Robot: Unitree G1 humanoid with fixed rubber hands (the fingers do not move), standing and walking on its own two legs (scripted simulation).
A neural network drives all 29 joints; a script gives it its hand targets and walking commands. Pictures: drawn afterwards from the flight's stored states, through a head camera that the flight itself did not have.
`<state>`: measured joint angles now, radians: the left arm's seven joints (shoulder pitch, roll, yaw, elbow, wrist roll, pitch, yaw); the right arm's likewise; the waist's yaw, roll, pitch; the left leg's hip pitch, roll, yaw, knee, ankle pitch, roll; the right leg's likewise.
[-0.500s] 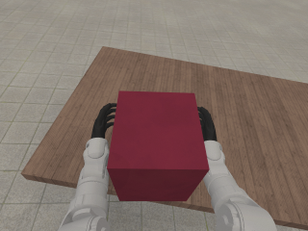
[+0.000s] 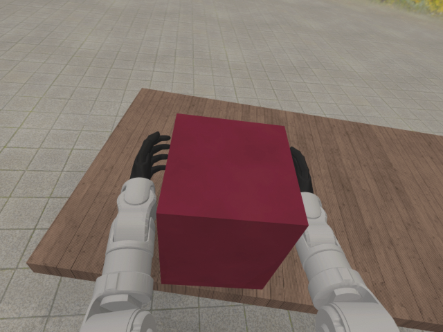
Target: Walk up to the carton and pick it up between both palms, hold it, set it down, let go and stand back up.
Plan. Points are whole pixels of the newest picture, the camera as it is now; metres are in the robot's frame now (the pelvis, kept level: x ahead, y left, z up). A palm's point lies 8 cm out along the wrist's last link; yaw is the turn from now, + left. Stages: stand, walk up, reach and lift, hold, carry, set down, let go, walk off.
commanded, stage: reach and lift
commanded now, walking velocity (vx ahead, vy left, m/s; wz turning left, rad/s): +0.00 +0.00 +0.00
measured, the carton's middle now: (221, 206) +0.34 +0.02 +0.06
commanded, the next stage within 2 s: hold in 1.84 s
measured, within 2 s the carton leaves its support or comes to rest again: neither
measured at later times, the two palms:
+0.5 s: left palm (134, 155) +0.36 +0.18 +0.16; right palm (304, 170) +0.37 -0.11 +0.15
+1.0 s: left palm (138, 140) +0.36 +0.17 +0.19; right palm (316, 156) +0.37 -0.12 +0.19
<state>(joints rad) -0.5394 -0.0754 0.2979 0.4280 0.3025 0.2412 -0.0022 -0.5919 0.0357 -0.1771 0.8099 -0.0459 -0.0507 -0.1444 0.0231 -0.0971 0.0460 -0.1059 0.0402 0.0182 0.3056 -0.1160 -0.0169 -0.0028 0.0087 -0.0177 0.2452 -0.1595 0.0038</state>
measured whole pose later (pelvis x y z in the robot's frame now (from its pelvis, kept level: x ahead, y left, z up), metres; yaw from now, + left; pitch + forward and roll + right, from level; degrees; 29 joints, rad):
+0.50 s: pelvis -0.01 +0.01 +0.00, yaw +1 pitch -7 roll -1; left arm -0.58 -0.05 0.30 0.22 0.30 0.52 -0.01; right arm -0.67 0.00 -0.07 0.68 0.09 0.18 -0.17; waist -0.04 -0.09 0.04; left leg -0.09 0.02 0.01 0.33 -0.12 -0.01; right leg 0.02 -0.01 -0.03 0.28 -0.18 0.01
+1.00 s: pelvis -0.01 +0.00 +0.00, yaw +2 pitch -7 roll -1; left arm -0.67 -0.03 0.31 0.23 0.31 0.63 -0.01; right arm -0.77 -0.04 -0.05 0.71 0.16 0.28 -0.18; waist -0.07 -0.09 0.00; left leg -0.09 0.03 0.00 0.34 -0.12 -0.01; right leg 0.02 0.00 -0.04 0.29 -0.18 0.01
